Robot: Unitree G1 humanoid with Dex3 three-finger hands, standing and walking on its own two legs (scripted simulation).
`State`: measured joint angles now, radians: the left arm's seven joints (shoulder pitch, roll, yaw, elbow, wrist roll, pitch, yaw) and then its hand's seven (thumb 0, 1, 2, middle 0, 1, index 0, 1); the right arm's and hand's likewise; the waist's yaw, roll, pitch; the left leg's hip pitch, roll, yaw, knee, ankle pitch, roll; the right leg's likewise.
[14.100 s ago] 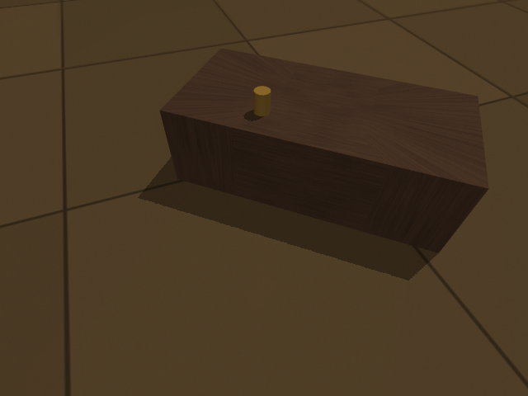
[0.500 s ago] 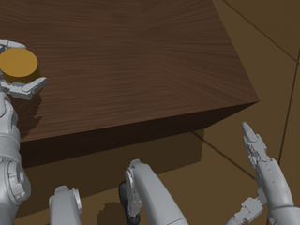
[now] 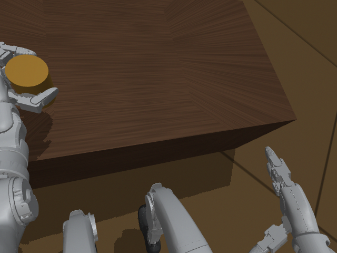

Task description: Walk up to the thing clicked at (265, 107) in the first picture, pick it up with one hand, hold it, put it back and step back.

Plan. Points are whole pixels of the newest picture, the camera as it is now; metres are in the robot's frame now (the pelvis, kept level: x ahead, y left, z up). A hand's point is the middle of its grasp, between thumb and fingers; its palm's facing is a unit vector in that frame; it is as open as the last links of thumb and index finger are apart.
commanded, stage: settle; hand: left
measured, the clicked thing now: (33, 84) +0.53 +0.15 -0.04
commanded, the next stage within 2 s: lift in 0.08 s
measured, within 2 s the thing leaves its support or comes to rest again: neither
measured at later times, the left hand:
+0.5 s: hand (26, 73) +0.52 +0.16 +0.01, palm faces +0.10 -1.00 -0.01, open 10.2 cm
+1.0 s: hand (1, 84) +0.44 +0.17 +0.10, palm faces +0.11 -0.99 -0.03, open 10.2 cm
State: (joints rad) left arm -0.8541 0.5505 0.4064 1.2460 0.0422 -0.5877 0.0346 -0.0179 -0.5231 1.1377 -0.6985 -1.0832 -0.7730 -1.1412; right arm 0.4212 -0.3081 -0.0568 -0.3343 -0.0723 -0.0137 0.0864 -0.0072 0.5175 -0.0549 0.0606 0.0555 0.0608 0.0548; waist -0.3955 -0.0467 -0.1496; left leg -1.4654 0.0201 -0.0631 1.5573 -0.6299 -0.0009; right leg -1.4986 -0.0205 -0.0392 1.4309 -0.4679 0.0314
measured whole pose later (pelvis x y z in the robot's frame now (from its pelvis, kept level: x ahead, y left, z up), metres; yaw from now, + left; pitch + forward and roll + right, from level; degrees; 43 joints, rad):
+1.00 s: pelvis +0.03 +0.00 +0.08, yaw +1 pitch +18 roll -2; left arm -0.45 0.27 0.25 0.83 -0.08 -0.47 -0.01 -0.02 -0.52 1.15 -0.68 -1.10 -0.75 -1.16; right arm 0.47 -0.26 -0.08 -0.16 -0.02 0.03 0.03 -0.01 0.53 -0.05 0.06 0.06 0.06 0.05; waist -0.16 -0.02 -0.14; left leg -0.96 0.01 -0.02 1.20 -0.56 0.00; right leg -1.02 -0.03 0.00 1.13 -0.42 0.03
